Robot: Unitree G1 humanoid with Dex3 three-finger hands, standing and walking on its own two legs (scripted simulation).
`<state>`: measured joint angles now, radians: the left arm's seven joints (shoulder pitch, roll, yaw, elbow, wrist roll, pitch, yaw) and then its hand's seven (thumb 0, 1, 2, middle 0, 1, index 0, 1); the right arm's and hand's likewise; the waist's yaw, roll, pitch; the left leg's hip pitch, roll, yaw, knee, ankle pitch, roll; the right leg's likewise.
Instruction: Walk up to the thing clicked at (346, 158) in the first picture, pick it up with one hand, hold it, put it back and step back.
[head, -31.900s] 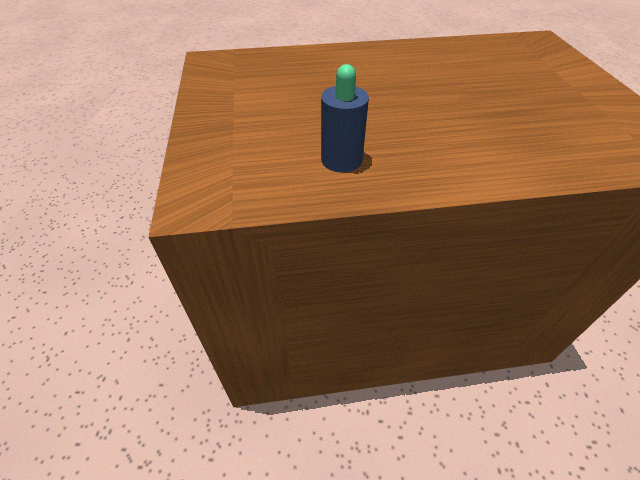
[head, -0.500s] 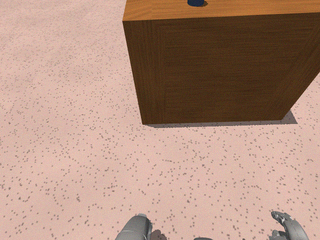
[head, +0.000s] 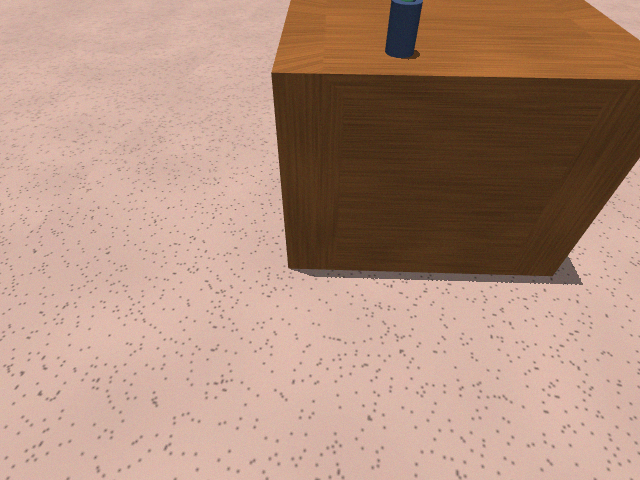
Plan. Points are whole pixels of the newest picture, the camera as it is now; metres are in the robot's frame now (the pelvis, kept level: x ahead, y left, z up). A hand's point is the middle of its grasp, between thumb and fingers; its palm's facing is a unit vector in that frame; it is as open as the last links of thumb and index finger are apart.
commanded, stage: step back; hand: right
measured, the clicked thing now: (404, 16) +1.15 -0.20 +0.13
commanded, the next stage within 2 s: stand in 0.64 s
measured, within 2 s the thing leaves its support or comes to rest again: neither
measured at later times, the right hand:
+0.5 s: hand out of the picture +0.14 -0.22 -0.14, palm faces -0.07 +0.94 -0.34, open 7.4 cm
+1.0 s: hand out of the picture +0.15 -0.23 -0.13, palm faces -0.03 +0.94 -0.34, open 7.4 cm
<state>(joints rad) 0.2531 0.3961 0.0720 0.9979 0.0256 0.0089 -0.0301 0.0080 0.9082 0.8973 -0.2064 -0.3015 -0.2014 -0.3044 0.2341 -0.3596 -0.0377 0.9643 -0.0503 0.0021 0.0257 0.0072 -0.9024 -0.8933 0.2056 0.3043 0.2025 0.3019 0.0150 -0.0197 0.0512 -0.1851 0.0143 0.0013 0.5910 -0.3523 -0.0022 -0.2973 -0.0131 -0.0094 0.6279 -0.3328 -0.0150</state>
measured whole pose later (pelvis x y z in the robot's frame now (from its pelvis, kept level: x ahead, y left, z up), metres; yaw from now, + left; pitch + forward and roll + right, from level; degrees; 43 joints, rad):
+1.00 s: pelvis +0.05 +0.02 +0.02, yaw +0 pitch -2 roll +0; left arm 0.07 0.34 0.00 1.14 0.01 -0.02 -0.01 0.01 0.91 0.90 -0.21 -0.30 -0.20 -0.30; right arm 0.06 -0.35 -0.01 1.13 -0.01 -0.01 0.02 0.00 -0.91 -0.89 0.20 0.30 0.20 0.30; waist 0.00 -0.01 0.07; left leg -0.11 0.01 0.01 0.33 -0.18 -0.01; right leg -0.10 -0.03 -0.01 0.32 -0.19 0.02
